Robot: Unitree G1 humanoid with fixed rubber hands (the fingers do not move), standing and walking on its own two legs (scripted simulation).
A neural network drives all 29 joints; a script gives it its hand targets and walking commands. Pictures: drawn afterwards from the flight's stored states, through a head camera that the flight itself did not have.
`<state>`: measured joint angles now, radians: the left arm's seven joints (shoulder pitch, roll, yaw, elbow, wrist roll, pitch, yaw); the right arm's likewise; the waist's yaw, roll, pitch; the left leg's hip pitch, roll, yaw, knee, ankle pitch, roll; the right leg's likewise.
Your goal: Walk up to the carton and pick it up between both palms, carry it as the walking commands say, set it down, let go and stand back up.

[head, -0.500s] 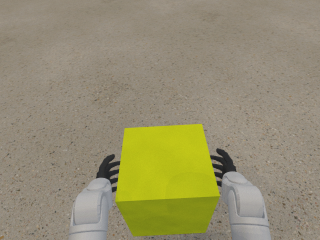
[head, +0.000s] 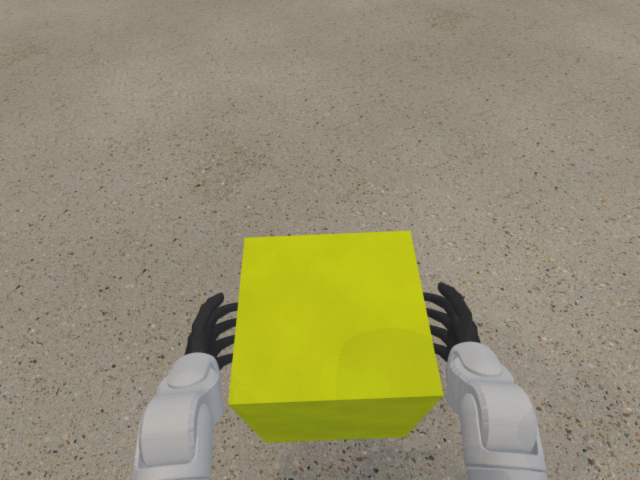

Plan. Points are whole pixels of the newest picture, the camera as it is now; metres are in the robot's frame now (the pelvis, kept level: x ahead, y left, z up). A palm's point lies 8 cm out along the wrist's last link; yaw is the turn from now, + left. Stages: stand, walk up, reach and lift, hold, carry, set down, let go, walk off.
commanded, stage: carry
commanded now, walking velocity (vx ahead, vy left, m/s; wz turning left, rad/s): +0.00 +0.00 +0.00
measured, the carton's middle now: (331, 345) +0.32 +0.00 -0.03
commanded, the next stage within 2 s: none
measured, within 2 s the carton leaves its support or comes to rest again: neither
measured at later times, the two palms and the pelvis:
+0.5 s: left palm (253, 314) +0.34 +0.10 +0.03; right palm (481, 299) +0.34 -0.20 +0.03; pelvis +0.06 -0.04 +0.00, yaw +0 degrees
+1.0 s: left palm (265, 280) +0.40 +0.09 +0.01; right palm (471, 267) +0.41 -0.21 +0.02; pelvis +0.13 -0.05 -0.02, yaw -2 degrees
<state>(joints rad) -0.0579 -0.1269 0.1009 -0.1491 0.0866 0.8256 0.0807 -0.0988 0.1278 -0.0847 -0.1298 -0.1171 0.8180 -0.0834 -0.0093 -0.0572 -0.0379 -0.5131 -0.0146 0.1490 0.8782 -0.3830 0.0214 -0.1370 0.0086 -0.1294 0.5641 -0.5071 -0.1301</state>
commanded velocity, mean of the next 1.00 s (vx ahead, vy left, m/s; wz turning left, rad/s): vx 0.00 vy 0.00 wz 0.00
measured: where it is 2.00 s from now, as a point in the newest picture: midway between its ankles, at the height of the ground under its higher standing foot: outside the picture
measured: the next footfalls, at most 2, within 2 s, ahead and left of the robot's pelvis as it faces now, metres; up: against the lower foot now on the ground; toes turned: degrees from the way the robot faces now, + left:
left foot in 0.08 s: +0.09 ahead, +0.10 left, +0.00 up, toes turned +7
right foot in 0.20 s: +0.01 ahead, -0.07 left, +0.00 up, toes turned -4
